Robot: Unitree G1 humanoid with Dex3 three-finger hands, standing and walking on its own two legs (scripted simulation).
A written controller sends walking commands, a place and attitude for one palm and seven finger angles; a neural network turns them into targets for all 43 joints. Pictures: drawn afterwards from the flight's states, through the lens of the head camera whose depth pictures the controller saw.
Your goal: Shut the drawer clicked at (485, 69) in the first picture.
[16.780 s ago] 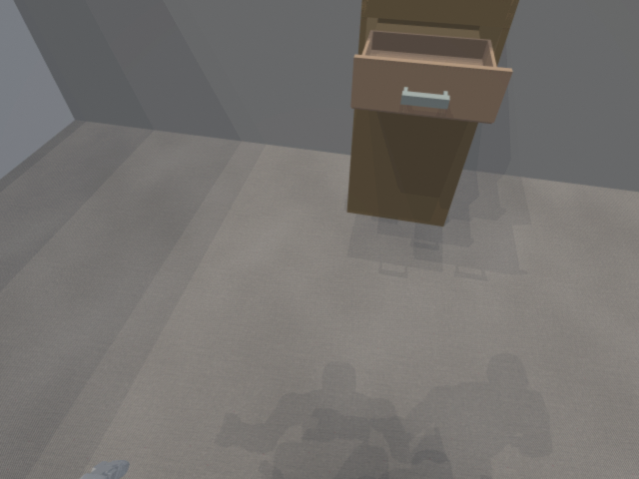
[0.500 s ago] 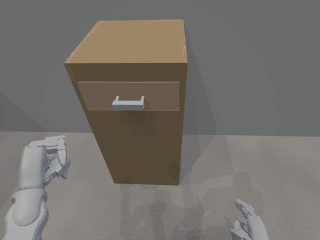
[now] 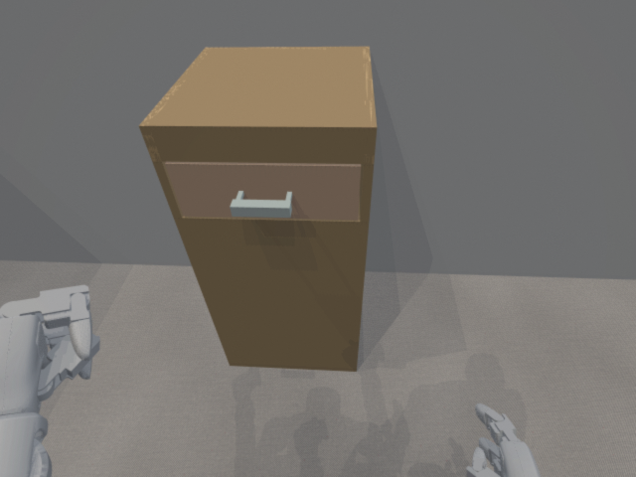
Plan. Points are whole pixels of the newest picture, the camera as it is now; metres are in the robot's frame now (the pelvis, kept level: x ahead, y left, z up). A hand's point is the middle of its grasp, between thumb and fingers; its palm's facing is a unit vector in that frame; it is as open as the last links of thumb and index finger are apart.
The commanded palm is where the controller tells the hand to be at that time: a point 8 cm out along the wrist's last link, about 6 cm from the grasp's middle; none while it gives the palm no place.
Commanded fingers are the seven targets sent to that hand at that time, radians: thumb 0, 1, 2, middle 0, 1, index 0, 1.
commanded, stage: step back with the hand held close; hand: left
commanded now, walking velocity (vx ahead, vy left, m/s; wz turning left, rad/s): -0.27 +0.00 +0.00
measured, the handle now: (263, 201) +0.62 +0.20 -0.01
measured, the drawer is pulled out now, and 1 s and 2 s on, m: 0.00 0.00 0.00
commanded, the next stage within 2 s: stop stepping back and stand still in 1.44 s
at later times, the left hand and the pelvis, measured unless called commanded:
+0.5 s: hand (68, 368) +0.16 +0.26 +0.16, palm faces +0.34 -0.79 -0.51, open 3.2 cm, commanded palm +0.09 +0.29 +0.17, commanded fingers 0.00 0.90 0.90 -1.40 -1.60 -1.40 -1.60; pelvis -0.04 +0.02 +0.00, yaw -1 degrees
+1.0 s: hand (15, 451) +0.09 +0.25 +0.16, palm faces +0.42 -0.77 -0.48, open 3.2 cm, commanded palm +0.02 +0.29 +0.17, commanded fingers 0.00 0.90 0.90 -1.40 -1.60 -1.40 -1.60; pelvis -0.10 +0.01 -0.02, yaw +1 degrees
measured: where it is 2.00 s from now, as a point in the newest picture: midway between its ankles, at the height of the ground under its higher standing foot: outside the picture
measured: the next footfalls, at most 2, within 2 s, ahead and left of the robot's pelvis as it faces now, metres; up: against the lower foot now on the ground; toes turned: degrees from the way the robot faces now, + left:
right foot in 1.20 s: -0.09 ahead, -0.12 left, +0.00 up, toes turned +10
left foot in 1.40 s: -0.07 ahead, +0.11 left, +0.00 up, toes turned +4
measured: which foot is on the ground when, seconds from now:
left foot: down 0.00-1.00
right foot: down 0.00-1.00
